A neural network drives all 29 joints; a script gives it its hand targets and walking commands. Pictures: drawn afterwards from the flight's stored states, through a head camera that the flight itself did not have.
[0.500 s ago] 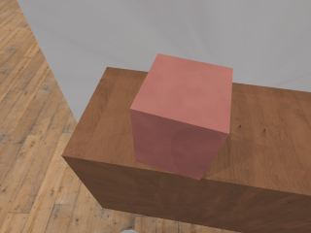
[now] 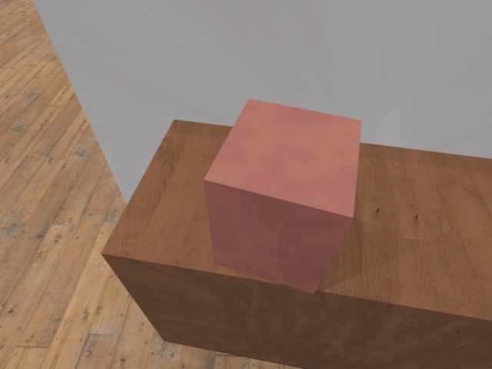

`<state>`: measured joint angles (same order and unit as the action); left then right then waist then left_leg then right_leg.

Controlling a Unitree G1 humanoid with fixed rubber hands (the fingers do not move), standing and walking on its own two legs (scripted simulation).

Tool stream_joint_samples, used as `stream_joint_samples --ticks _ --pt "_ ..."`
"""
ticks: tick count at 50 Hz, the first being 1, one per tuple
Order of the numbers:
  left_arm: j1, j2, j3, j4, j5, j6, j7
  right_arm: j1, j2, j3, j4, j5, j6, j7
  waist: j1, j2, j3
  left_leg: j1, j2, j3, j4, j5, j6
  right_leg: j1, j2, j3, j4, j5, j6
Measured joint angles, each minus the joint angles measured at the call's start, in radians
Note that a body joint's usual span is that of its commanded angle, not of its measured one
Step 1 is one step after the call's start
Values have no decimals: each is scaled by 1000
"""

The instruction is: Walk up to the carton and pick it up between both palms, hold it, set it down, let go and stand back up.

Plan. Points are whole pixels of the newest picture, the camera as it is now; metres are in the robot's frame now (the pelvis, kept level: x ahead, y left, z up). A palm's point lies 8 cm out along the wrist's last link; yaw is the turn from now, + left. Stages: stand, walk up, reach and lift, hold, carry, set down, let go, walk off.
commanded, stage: stand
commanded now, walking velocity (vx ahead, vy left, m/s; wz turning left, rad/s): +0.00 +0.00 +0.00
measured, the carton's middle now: (281, 197) +0.40 -0.02 +0.05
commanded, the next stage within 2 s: none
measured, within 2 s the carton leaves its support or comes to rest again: neither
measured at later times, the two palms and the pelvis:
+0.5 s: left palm out of the picture -0.02 +0.21 -0.16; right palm out of the picture +0.00 -0.22 -0.14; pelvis +0.00 -0.01 +0.00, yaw +1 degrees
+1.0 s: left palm out of the picture -0.02 +0.21 -0.15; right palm out of the picture +0.01 -0.22 -0.14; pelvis +0.01 -0.01 +0.00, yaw +1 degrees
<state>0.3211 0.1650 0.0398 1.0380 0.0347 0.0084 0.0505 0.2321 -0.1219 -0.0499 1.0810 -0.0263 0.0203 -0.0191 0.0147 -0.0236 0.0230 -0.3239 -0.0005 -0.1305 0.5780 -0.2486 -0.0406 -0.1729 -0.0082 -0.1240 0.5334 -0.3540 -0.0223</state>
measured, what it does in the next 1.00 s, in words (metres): stands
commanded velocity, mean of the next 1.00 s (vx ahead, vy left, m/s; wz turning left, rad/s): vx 0.00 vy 0.00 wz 0.00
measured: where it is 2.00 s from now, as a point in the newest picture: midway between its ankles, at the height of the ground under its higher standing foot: outside the picture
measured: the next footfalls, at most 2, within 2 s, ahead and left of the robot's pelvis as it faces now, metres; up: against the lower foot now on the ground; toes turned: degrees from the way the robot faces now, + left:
none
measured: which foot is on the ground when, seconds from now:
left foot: down 0.00-1.00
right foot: down 0.00-1.00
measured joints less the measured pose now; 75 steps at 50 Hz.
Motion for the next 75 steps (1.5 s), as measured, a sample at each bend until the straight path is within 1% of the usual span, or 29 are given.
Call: stream_joint_samples --ticks 11,19,25,32,37,48,66,75 --pt "-21 -24 5 65 -2 6 0 24 19 4 36 -2 7 -14 -5 3 16 8 5 -10 10 -10 -6 16 7 -9 -1 -7 -6" --pt "-30 -29 15 86 -6 7 5 27 22 8 49 4 5 -23 -7 6 26 20 8 -15 16 -15 -9 32 11 -14 -2 -10 -9" --pt "-35 -35 15 88 -9 12 7 20 21 8 55 3 10 -24 -9 8 30 26 8 -17 21 -19 -10 41 12 -15 -2 -12 -9" --pt "-39 -39 15 86 -8 14 7 19 23 12 55 0 12 -31 -4 2 32 37 6 -13 14 -17 -8 48 9 -12 -3 -12 -8" --pt "-33 -35 16 83 -10 13 8 19 24 10 53 3 11 -28 -2 -2 33 36 3 -13 10 -14 -8 45 6 -13 0 -13 -7" --pt "-26 -35 14 91 -12 11 6 5 18 5 45 7 7 -25 -9 5 40 38 1 -18 2 -12 -7 52 5 -18 -14 -10 -7" --pt "-47 -35 17 79 -13 11 6 4 18 9 47 7 11 -32 -1 3 46 43 -6 -14 16 -29 -4 56 -3 -16 2 -28 -3" --pt "-44 -36 15 79 -13 16 7 4 19 7 39 4 7 -31 -6 2 54 43 -9 -13 23 -36 0 58 -6 -15 4 -34 1"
